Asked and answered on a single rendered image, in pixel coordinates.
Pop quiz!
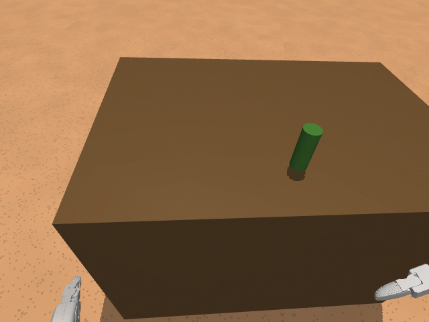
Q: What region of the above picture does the left robot hand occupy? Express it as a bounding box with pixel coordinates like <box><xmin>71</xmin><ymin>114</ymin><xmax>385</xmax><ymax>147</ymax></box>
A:
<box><xmin>50</xmin><ymin>276</ymin><xmax>81</xmax><ymax>322</ymax></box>

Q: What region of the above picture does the can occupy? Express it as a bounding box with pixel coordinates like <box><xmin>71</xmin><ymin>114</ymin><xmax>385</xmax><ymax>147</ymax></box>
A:
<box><xmin>290</xmin><ymin>123</ymin><xmax>323</xmax><ymax>172</ymax></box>

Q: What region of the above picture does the right robot hand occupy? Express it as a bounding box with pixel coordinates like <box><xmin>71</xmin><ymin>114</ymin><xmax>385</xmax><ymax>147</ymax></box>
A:
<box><xmin>374</xmin><ymin>264</ymin><xmax>429</xmax><ymax>301</ymax></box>

